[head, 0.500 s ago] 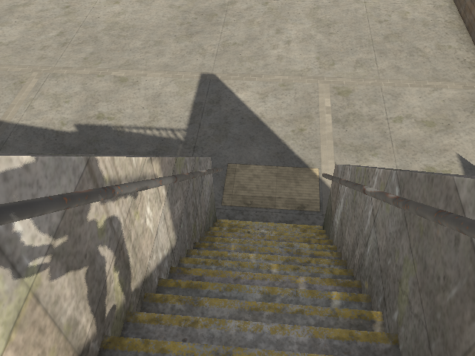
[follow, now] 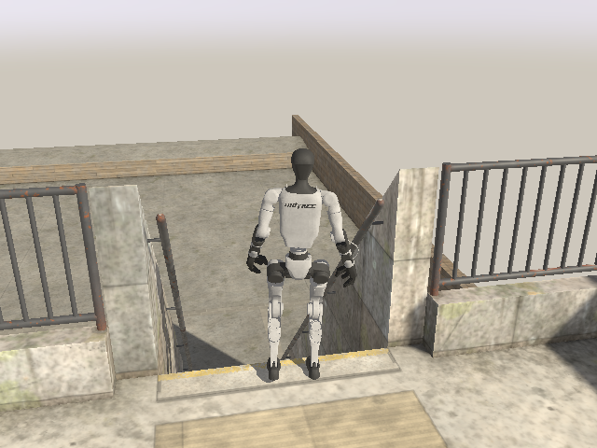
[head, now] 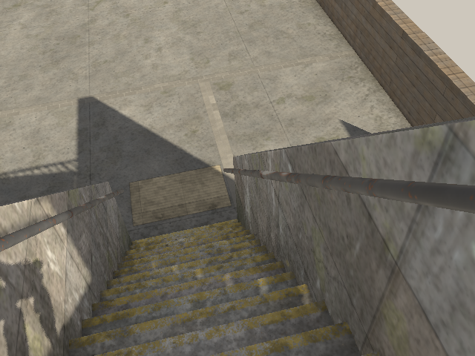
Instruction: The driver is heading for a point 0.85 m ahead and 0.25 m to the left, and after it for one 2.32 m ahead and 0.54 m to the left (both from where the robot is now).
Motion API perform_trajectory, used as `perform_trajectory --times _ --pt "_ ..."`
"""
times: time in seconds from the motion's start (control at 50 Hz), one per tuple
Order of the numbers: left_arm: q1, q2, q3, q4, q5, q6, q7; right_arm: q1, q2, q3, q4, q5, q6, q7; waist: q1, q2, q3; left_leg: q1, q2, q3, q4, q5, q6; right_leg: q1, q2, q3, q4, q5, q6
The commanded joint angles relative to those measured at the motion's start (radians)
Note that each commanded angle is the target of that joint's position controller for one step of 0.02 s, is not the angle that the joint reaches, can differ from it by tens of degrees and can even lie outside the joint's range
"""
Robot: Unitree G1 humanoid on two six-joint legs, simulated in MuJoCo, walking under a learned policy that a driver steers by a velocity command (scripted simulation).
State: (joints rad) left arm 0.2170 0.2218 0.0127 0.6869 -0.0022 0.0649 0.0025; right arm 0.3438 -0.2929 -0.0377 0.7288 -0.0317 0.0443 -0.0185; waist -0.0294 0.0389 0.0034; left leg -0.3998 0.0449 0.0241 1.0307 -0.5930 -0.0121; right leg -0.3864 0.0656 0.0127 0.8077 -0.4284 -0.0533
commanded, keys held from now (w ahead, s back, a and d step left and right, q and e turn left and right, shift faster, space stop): no key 0.94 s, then w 0.06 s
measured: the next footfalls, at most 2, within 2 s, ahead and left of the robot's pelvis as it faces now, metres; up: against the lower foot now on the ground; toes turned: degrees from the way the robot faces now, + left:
left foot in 0.30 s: +0.01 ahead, +0.08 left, +0.00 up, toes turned -4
left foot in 1.84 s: +0.20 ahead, +0.20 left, -0.22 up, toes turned +0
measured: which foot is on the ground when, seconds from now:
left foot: up 0.00-0.28, down 0.30-1.00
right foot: down 0.00-1.00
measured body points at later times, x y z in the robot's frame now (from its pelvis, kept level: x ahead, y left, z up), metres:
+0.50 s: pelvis -0.01 -0.01 +0.04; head -0.01 -0.01 +0.49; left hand +0.07 +0.22 -0.10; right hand +0.04 -0.24 -0.10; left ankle -0.03 +0.09 -0.70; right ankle +0.01 -0.09 -0.70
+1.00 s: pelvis -0.03 -0.01 +0.05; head -0.03 -0.01 +0.50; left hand +0.03 +0.23 -0.10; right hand +0.03 -0.24 -0.10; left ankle -0.03 +0.09 -0.70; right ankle +0.01 -0.09 -0.70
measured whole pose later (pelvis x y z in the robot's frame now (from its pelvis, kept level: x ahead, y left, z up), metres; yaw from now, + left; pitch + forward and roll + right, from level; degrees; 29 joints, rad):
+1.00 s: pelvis -0.03 -0.01 +0.05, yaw -2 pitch +0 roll +0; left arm 0.20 0.19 -0.02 1.02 0.00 0.06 0.03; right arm 0.22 -0.21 0.03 1.00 -0.01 0.01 0.00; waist 0.01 0.00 -0.01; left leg -0.12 -0.06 -0.03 0.26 -0.14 0.04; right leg -0.16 0.08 0.06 0.22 -0.05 -0.06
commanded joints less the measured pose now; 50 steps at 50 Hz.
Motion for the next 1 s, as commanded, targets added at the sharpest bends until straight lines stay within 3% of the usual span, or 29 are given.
perform_trajectory --times 0.02,0.04,0.06,0.08,0.14,0.18,0.2,0.24,0.28,0.3,0.32,0.34,0.42,0.46,0.5,0.56,0.94,0.96,1.0 --pt "0.151 0.165 0.047 0.02 -0.014 -0.019 0.016 -0.036 -0.085 -0.016 -0.076 0.022 -0.014 -0.009 0.062 -0.164 0.025 -0.264 -0.009 -0.101 0.125 -0.037 -0.033 0.154 -0.33 0.486 -0.428 0.491 -0.28" --pt "0.057 0.12 0.029 0.001 -0.003 -0.015 0.028 -0.037 -0.07 -0.011 -0.051 0.022 -0.015 -0.006 0.028 -0.145 0.041 -0.181 0.0 -0.084 0.093 0.026 -0.049 0.066 -0.273 0.413 -0.416 0.482 -0.235" --pt "0.031 0.097 0.021 -0.002 0.0 -0.015 0.035 0.004 -0.057 -0.011 -0.019 0.013 -0.004 -0.003 0.009 -0.161 0.02 -0.106 -0.006 -0.066 0.079 0.07 -0.055 0.026 -0.243 0.354 -0.407 0.546 -0.212" --pt "0.018 0.09 0.014 -0.014 0.004 -0.023 0.03 0.027 -0.052 -0.013 0.018 0.007 0.003 -0.001 0.019 -0.137 -0.017 0.005 -0.048 -0.026 0.107 0.154 -0.039 -0.021 -0.219 0.292 -0.418 0.542 -0.206" --pt "0.025 0.046 -0.006 0.009 -0.007 -0.047 0.033 0.012 0.008 -0.002 0.049 0.007 0.025 0.001 0.005 -0.129 -0.025 0.087 -0.073 -0.028 0.057 0.223 -0.011 -0.061 -0.2 0.254 -0.413 0.517 -0.189" --pt "0.031 0.041 -0.013 0.025 -0.011 -0.064 0.027 0.001 0.022 0.007 0.062 -0.001 0.024 -0.001 0.007 -0.133 -0.014 0.132 -0.083 -0.022 -0.027 0.222 0.006 -0.065 -0.187 0.242 -0.408 0.502 -0.174" --pt "0.053 0.021 -0.027 0.05 0.003 -0.052 0.032 -0.052 0.03 0.024 0.043 0.008 0.025 0.002 0.013 -0.134 0.019 0.078 -0.063 -0.057 -0.227 0.033 0.008 0.008 -0.208 0.266 -0.448 0.493 -0.161" --pt "0.086 0.036 -0.025 0.08 0.003 -0.039 0.035 -0.042 0.032 0.033 0.066 0.022 0.027 0.0 0.038 -0.167 0.008 0.166 -0.079 -0.05 -0.378 0.036 0.014 0.067 -0.212 0.304 -0.461 0.501 -0.154" --pt "0.066 0.058 -0.023 0.103 -0.019 -0.035 0.036 0.046 0.058 0.044 0.11 0.029 0.016 -0.006 -0.016 -0.113 -0.014 0.336 -0.056 -0.073 -0.64 0.349 0.028 0.053 -0.199 0.292 -0.445 0.546 -0.106" --pt "0.075 0.052 -0.023 0.108 -0.028 -0.039 0.034 0.05 0.027 0.042 0.118 0.013 0.007 -0.011 0.0 -0.041 -0.019 0.409 0.001 -0.144 -0.695 0.508 0.042 0.034 -0.175 0.269 -0.421 0.5 -0.06" --pt "0.11 0.058 -0.017 0.114 -0.036 -0.032 0.026 -0.039 -0.013 0.041 0.105 0.011 -0.009 -0.006 0.071 0.05 0.026 0.277 0.061 -0.207 -0.686 0.659 0.08 0.104 -0.105 0.203 -0.496 0.257 -0.021" --pt "0.078 0.072 -0.015 0.125 -0.022 -0.023 0.027 -0.071 0.004 0.048 0.104 0.02 -0.024 0.006 0.056 0.064 0.049 0.222 0.075 -0.213 -0.713 0.689 0.095 0.161 -0.091 0.181 -0.511 0.193 -0.006" --pt "0.026 0.058 -0.016 0.146 -0.019 -0.022 0.02 -0.069 0.015 0.053 0.123 0.029 -0.04 0.001 0.038 0.006 0.007 0.272 0.033 -0.174 -0.775 0.576 0.077 0.249 -0.116 0.18 -0.541 0.366 -0.002" --pt "0.031 0.058 -0.015 0.164 -0.015 -0.02 0.018 -0.061 0.021 0.056 0.131 0.021 -0.034 0.002 0.035 -0.026 -0.008 0.278 0.031 -0.17 -0.782 0.53 0.077 0.263 -0.124 0.181 -0.559 0.365 -0.001" --pt "0.01 0.04 -0.019 0.179 -0.013 -0.016 0.027 -0.078 0.033 0.06 0.139 0.025 -0.031 0.005 0.037 -0.052 -0.013 0.264 0.033 -0.169 -0.796 0.501 0.073 0.275 -0.126 0.178 -0.572 0.36 -0.001" --pt "-0.004 0.047 -0.02 0.198 -0.003 -0.004 0.03 -0.084 0.019 0.059 0.157 0.024 -0.042 0.011 0.045 -0.042 0.013 0.238 0.033 -0.167 -0.814 0.475 0.061 0.273 -0.127 0.181 -0.59 0.354 -0.001" --pt "-0.021 0.061 -0.02 0.295 -0.003 -0.013 0.035 -0.117 -0.007 0.054 0.232 0.024 -0.045 0.018 0.038 -0.04 0.002 0.232 0.03 -0.172 -0.826 0.419 0.066 0.248 -0.143 0.198 -0.632 0.309 -0.002" --pt "-0.018 0.056 -0.023 0.299 -0.001 -0.013 0.035 -0.111 0.001 0.058 0.239 0.022 -0.044 0.018 0.039 -0.044 -0.019 0.241 0.025 -0.171 -0.842 0.367 0.064 0.252 -0.145 0.205 -0.655 0.241 0.0" --pt "-0.029 0.084 -0.012 0.293 0.001 -0.01 0.034 -0.11 -0.024 0.047 0.241 0.019 -0.038 0.017 0.037 -0.051 -0.002 0.234 0.001 -0.165 -0.838 0.257 0.071 0.213 -0.132 0.207 -0.662 0.094 -0.005"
